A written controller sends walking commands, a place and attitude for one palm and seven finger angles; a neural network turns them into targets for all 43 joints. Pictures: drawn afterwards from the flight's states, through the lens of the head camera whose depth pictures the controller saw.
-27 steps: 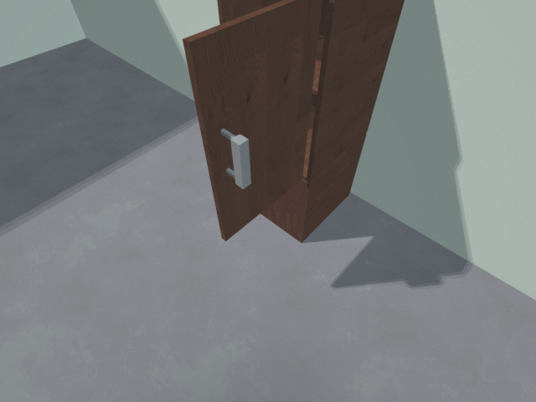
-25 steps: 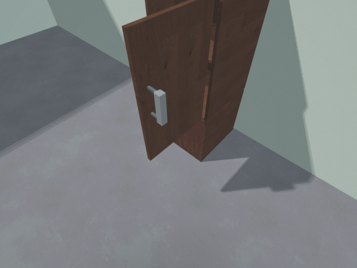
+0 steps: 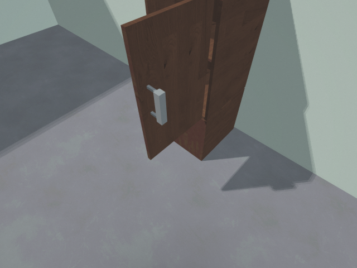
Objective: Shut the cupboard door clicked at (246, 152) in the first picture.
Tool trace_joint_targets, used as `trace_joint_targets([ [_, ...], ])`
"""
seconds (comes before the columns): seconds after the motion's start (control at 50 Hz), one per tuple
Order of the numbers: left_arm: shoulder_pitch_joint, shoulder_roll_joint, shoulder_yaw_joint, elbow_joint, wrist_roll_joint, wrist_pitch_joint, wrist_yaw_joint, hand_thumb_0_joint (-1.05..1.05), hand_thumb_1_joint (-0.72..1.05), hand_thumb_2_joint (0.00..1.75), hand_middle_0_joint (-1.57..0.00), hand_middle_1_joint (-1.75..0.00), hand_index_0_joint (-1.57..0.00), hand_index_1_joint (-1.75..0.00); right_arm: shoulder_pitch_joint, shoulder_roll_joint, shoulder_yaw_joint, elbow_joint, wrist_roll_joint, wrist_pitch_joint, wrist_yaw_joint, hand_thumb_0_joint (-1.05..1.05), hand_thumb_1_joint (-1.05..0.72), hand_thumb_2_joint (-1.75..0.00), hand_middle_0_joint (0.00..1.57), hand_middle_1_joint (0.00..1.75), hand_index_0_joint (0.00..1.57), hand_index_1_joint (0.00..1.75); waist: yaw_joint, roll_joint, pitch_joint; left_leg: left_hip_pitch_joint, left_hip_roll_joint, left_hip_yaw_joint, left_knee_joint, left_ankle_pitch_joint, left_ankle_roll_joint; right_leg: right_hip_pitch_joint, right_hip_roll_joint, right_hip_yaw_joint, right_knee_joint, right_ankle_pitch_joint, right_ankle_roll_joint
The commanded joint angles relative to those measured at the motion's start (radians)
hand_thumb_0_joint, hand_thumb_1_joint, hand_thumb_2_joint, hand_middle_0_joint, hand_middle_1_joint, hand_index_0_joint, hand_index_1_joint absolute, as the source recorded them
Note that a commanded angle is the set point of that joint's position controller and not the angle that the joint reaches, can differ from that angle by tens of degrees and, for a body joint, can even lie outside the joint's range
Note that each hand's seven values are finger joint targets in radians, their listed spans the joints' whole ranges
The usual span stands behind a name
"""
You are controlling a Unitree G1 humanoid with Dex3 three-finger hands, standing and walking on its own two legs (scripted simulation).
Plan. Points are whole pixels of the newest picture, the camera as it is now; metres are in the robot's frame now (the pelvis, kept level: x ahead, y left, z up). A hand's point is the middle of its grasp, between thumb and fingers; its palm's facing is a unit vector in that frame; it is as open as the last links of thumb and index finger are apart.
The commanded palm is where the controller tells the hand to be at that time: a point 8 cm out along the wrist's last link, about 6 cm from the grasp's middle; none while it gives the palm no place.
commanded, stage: look at it before walking up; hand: left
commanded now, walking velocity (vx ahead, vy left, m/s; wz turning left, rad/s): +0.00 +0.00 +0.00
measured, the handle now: (156, 104) +0.61 +0.11 -0.03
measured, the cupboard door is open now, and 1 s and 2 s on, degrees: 88 88 88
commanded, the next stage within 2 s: walk around to get in front in 0.30 s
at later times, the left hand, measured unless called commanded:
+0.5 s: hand out of the picture +0.03 +0.21 -0.17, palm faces -0.02 -0.96 -0.29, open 7.4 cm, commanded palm none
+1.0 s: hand out of the picture +0.09 +0.18 -0.18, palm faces -0.21 -0.93 -0.29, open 7.4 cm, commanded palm none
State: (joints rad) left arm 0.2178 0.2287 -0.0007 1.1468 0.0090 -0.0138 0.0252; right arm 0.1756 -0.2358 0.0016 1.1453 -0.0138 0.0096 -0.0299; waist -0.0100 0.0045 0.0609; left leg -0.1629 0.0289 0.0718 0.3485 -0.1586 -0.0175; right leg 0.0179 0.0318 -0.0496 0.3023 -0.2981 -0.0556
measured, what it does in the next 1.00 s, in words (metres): stands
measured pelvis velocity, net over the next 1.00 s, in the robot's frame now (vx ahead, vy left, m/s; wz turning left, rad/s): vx -0.03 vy -0.01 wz -0.26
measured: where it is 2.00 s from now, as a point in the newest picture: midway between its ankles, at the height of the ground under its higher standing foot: outside the picture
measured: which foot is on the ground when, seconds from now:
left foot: down 0.00-0.98, up 1.00-1.00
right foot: down 0.00-1.00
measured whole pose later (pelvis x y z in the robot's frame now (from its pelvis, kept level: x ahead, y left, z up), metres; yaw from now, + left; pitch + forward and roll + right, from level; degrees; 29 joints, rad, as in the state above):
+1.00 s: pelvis -0.03 -0.01 -0.03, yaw -15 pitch +1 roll +1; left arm 0.18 0.23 0.08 0.93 0.03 0.04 -0.02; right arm 0.19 -0.21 -0.05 0.99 -0.03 0.05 -0.03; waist 0.01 0.03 0.12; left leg -0.34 0.18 0.25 0.71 -0.38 -0.05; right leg -0.32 -0.04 -0.03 0.66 -0.35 -0.03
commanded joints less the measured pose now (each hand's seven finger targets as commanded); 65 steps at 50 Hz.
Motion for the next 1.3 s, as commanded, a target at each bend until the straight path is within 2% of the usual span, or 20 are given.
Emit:
trace_joint_targets([
  [0.0,0.033,0.161,0.034,-0.034,-0.005,-0.016,0.012,0.00,0.90,0.90,-0.20,-0.30,-0.20,-0.30,0.017,-0.146,-0.030,-0.035,-0.001,-0.016,-0.010,0.00,-0.90,-0.90,0.20,0.30,0.20,0.30,0.002,-0.013,-0.032,0.102,0.102,-0.090,0.001,0.228,0.040,-0.118,-0.159,0.092,-0.050,0.380,0.016],
  [0.4,0.011,0.182,0.040,-0.044,-0.006,-0.013,0.012,0.00,0.90,0.90,-0.20,-0.30,-0.20,-0.30,0.003,-0.161,-0.032,-0.042,-0.002,-0.014,-0.011,0.00,-0.90,-0.90,0.20,0.30,0.20,0.30,0.002,-0.010,-0.030,0.108,0.108,-0.081,0.010,0.235,0.036,-0.121,-0.159,0.103,-0.047,0.421,0.022],
  [0.44,0.043,0.127,0.039,-0.044,-0.005,0.002,0.017,0.00,0.90,0.90,-0.20,-0.30,-0.20,-0.30,0.038,-0.098,-0.025,-0.040,-0.002,-0.003,-0.016,0.00,-0.90,-0.90,0.20,0.30,0.20,0.30,0.002,-0.029,-0.044,0.107,0.112,-0.047,0.056,0.243,0.026,-0.131,-0.157,0.115,-0.015,0.496,0.036],
  [0.66,0.053,0.159,0.096,-0.148,0.009,0.044,0.003,0.00,0.90,0.90,-0.20,-0.30,-0.20,-0.30,0.040,-0.096,-0.077,-0.150,-0.002,0.022,-0.029,0.00,-0.90,-0.90,0.20,0.30,0.20,0.30,0.004,-0.047,-0.026,-0.007,0.106,0.017,0.231,0.073,0.003,-0.225,-0.171,0.259,0.150,0.600,-0.042],
  [0.72,0.015,0.116,0.093,-0.190,0.007,0.050,-0.008,0.00,0.90,0.90,-0.20,-0.30,-0.20,-0.30,0.105,-0.146,-0.091,-0.148,-0.010,0.014,-0.035,0.00,-0.90,-0.90,0.20,0.30,0.20,0.30,-0.027,0.147,-0.052,0.145,0.272,-0.110,0.102,0.221,0.087,-0.420,-0.039,0.150,0.333,0.268,0.015],
  [0.74,-0.016,0.085,0.089,-0.211,0.006,0.054,-0.013,0.00,0.90,0.90,-0.20,-0.30,-0.20,-0.30,0.144,-0.168,-0.098,-0.143,-0.013,0.006,-0.033,0.00,-0.90,-0.90,0.20,0.30,0.20,0.30,-0.039,0.268,-0.061,0.138,0.406,-0.200,-0.004,0.281,0.169,-0.470,0.001,0.070,0.564,-0.156,0.034],
  [0.76,-0.039,0.083,0.094,-0.227,0.009,0.062,-0.018,0.00,0.90,0.90,-0.20,-0.30,-0.20,-0.30,0.159,-0.173,-0.096,-0.144,-0.019,0.000,-0.032,0.00,-0.90,-0.90,0.20,0.30,0.20,0.30,-0.040,0.246,-0.062,0.085,0.471,-0.229,-0.060,0.221,0.216,-0.486,-0.018,0.071,0.748,-0.333,0.041],
  [0.82,-0.024,0.049,0.105,-0.240,0.014,0.066,-0.041,0.00,0.90,0.90,-0.20,-0.30,-0.20,-0.30,0.041,-0.166,-0.092,-0.191,-0.027,-0.013,-0.027,0.00,-0.90,-0.90,0.20,0.30,0.20,0.30,0.019,0.146,-0.055,-0.019,0.409,-0.082,-0.056,0.092,0.165,-0.449,-0.091,0.062,0.708,-0.240,0.044],
  [0.92,0.097,0.074,0.116,-0.218,0.017,0.058,-0.044,0.00,0.90,0.90,-0.20,-0.30,-0.20,-0.30,-0.036,-0.175,-0.102,-0.225,-0.014,0.006,-0.012,0.00,-0.90,-0.90,0.20,0.30,0.20,0.30,0.079,0.088,-0.072,-0.168,0.307,0.090,0.170,-0.078,0.055,-0.191,-0.057,-0.040,0.270,0.005,0.045],
  [0.94,0.123,0.157,0.128,-0.217,0.027,0.044,-0.035,0.00,0.90,0.90,-0.20,-0.30,-0.20,-0.30,-0.031,-0.123,-0.098,-0.245,-0.005,0.014,-0.006,0.00,-0.90,-0.90,0.20,0.30,0.20,0.30,0.091,-0.153,-0.064,-0.266,0.183,0.159,0.399,-0.232,-0.012,-0.142,-0.174,0.165,0.067,0.124,-0.003],
  [0.96,0.125,0.256,0.145,-0.225,0.028,0.038,-0.019,0.00,0.90,0.90,-0.20,-0.30,-0.20,-0.30,-0.079,-0.061,-0.086,-0.294,0.000,0.019,0.003,0.00,-0.90,-0.90,0.20,0.30,0.20,0.30,0.112,-0.367,-0.032,-0.435,0.051,0.116,0.662,-0.501,-0.048,-0.175,-0.400,0.522,-0.034,0.318,-0.130],
  [0.98,0.123,0.275,0.139,-0.237,0.018,0.037,-0.014,0.00,0.90,0.90,-0.20,-0.30,-0.20,-0.30,-0.087,-0.082,-0.085,-0.309,0.001,0.026,0.007,0.00,-0.90,-0.90,0.20,0.30,0.20,0.30,0.112,-0.227,-0.031,-0.424,0.064,-0.014,0.772,-0.476,-0.036,-0.228,-0.419,0.518,-0.016,0.243,-0.197],
  [1.02,0.013,0.204,0.131,-0.260,0.022,0.034,-0.001,0.00,0.90,0.90,-0.20,-0.30,-0.20,-0.30,-0.096,-0.085,-0.091,-0.299,0.000,0.027,-0.001,0.00,-0.90,-0.90,0.20,0.30,0.20,0.30,0.048,-0.259,-0.030,-0.471,0.071,-0.086,0.843,-0.341,-0.037,-0.213,-0.312,0.440,0.050,0.338,-0.159],
  [1.08,-0.010,0.177,0.125,-0.272,0.023,0.029,0.003,0.00,0.90,0.90,-0.20,-0.30,-0.20,-0.30,-0.059,-0.051,-0.081,-0.282,0.004,0.019,-0.003,0.00,-0.90,-0.90,0.20,0.30,0.20,0.30,0.026,-0.146,-0.122,-0.351,0.042,-0.055,0.692,-0.303,-0.047,-0.160,-0.257,0.353,0.124,0.552,-0.142],
  [1.14,0.003,0.192,0.130,-0.267,0.024,0.032,0.000,0.00,0.90,0.90,-0.20,-0.30,-0.20,-0.30,-0.059,-0.041,-0.075,-0.293,0.013,0.013,-0.006,0.00,-0.90,-0.90,0.20,0.30,0.20,0.30,0.033,-0.137,-0.124,-0.275,0.017,-0.049,0.512,-0.298,-0.042,-0.160,-0.251,0.398,0.133,0.559,-0.147],
  [1.2,-0.033,0.189,0.132,-0.276,0.016,0.041,-0.008,0.00,0.90,0.90,-0.20,-0.30,-0.20,-0.30,0.010,-0.052,-0.075,-0.284,0.015,0.005,-0.013,0.00,-0.90,-0.90,0.20,0.30,0.20,0.30,-0.004,-0.151,-0.112,-0.135,-0.006,-0.044,0.276,-0.190,-0.033,-0.240,-0.206,0.409,0.162,0.508,-0.103],
  [1.22,-0.055,0.175,0.127,-0.284,0.010,0.045,-0.011,0.00,0.90,0.90,-0.20,-0.30,-0.20,-0.30,0.055,-0.063,-0.075,-0.270,0.014,-0.002,-0.017,0.00,-0.90,-0.90,0.20,0.30,0.20,0.30,-0.028,-0.124,-0.112,-0.010,0.001,-0.041,0.137,-0.098,-0.026,-0.322,-0.173,0.390,0.194,0.438,-0.063],
  [1.24,-0.047,0.124,0.115,-0.298,0.004,0.050,-0.016,0.00,0.90,0.90,-0.20,-0.30,-0.20,-0.30,0.083,-0.123,-0.084,-0.266,0.006,-0.011,-0.020,0.00,-0.90,-0.90,0.20,0.30,0.20,0.30,-0.033,0.046,-0.125,0.117,0.144,-0.192,-0.006,-0.066,0.017,-0.469,-0.071,0.315,0.290,0.206,-0.002],
  [1.26,-0.038,0.074,0.103,-0.326,-0.003,0.051,-0.031,0.00,0.90,0.90,-0.20,-0.30,-0.20,-0.30,0.102,-0.226,-0.101,-0.279,-0.013,-0.019,-0.023,0.00,-0.90,-0.90,0.20,0.30,0.20,0.30,-0.031,0.329,-0.121,0.166,0.422,-0.459,-0.085,0.094,0.143,-0.615,0.040,0.141,0.538,-0.244,0.066],
  [1.28,-0.077,0.113,0.107,-0.349,0.009,0.047,-0.039,0.00,0.90,0.90,-0.20,-0.30,-0.20,-0.30,0.102,-0.251,-0.103,-0.293,-0.018,-0.013,-0.028,0.00,-0.90,-0.90,0.20,0.30,0.20,0.30,-0.042,0.227,-0.087,0.016,0.510,-0.489,-0.079,0.129,0.235,-0.589,-0.002,0.115,0.760,-0.342,0.083],
])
